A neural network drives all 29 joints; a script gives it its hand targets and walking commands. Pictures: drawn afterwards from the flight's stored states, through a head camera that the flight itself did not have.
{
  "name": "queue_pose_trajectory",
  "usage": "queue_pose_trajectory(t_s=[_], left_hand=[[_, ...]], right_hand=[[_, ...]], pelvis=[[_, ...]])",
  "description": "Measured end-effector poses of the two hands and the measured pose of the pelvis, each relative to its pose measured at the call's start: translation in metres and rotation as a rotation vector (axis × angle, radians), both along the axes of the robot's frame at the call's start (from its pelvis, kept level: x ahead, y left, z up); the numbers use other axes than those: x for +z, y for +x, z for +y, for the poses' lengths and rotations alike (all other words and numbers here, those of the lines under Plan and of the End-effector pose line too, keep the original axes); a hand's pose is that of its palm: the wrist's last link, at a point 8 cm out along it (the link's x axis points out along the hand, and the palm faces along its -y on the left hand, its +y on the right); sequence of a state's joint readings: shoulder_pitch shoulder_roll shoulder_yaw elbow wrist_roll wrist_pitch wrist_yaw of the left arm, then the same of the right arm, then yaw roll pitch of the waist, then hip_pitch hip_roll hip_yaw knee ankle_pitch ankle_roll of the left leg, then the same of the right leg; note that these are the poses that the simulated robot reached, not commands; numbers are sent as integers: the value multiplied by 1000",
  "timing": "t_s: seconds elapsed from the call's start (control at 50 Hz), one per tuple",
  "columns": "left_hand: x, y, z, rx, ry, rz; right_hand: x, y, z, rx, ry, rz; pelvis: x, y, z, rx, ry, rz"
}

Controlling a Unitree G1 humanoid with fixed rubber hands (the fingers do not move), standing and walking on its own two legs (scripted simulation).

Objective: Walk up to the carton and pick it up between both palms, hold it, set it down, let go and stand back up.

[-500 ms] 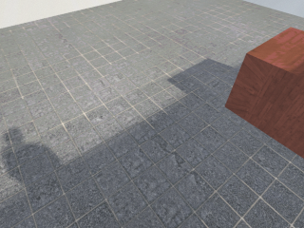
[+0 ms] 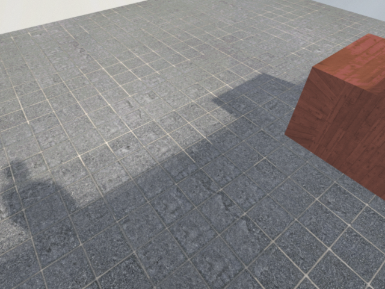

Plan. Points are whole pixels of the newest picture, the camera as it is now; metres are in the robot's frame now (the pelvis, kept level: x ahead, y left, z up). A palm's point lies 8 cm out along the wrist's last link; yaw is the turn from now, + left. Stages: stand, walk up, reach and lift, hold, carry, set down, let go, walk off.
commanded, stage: stand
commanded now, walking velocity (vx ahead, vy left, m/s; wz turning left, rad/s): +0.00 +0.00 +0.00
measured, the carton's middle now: out of the picture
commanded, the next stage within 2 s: walk up in 0.06 s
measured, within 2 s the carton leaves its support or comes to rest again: neither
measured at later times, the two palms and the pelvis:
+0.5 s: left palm out of the picture +0.15 +0.26 -0.10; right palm out of the picture +0.06 -0.37 -0.10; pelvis +0.01 -0.03 +0.00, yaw -7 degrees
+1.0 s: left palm (151, 221) +0.31 +0.14 -0.11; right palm out of the picture +0.06 -0.47 -0.07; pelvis +0.12 -0.12 +0.00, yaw -19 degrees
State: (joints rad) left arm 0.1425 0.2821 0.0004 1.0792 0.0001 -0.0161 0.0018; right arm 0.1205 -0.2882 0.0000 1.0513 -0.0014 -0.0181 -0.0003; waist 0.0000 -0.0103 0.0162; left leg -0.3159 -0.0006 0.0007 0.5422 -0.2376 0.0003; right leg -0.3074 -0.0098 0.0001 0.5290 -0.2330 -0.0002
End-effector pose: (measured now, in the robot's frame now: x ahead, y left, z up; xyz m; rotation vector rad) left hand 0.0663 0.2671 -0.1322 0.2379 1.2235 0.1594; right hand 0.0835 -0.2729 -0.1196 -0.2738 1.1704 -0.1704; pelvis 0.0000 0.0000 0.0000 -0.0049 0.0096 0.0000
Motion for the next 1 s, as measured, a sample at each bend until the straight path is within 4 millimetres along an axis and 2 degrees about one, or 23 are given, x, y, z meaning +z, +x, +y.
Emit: queue_pose_trajectory(t_s=[0.26, 0.3, 0.36, 0.46, 0.54, 0.6, 0.68, 0.78, 0.86, 1.0], left_hand=[[0, -3, 1, 2, -5, 2], [3, 2, 1, -4, -31, -11], [11, 21, 2, -53, -41, -37], [29, 64, 1, -121, -11, -105], [41, 96, -15, -181, 43, -126], [36, 112, -31, -220, 81, -132], [37, 120, -47, -242, 83, -90], [28, 148, -63, -271, 59, -76], [17, 180, -77, -297, 21, -93], [23, 248, -123, -362, -22, -151]], right_hand=[[1, -3, 0, 0, -1, -3], [3, -4, -5, 1, -14, -12], [10, -11, -25, -21, -47, -34], [20, -24, -73, -68, -113, -51], [19, -30, -116, -112, -139, -62], [7, -32, -144, -143, -150, -70], [10, -28, -159, -178, -148, -68], [21, -17, -171, -198, -178, -57], [29, -12, -174, -206, -211, -44], [47, -24, -193, -276, -235, 15]], pelvis=[[0, -3, 0, 0, -1, -2], [0, -2, 0, -3, -1, -4], [1, -1, -4, -38, 1, -3], [1, 6, -22, -102, 15, -15], [-3, 13, -47, -165, 39, -1], [-16, 20, -69, -204, 38, -14], [-12, 36, -83, -240, 8, -7], [-11, 60, -93, -266, -13, 8], [-13, 82, -97, -282, -17, 18], [-2, 120, -121, -340, -9, -5]])
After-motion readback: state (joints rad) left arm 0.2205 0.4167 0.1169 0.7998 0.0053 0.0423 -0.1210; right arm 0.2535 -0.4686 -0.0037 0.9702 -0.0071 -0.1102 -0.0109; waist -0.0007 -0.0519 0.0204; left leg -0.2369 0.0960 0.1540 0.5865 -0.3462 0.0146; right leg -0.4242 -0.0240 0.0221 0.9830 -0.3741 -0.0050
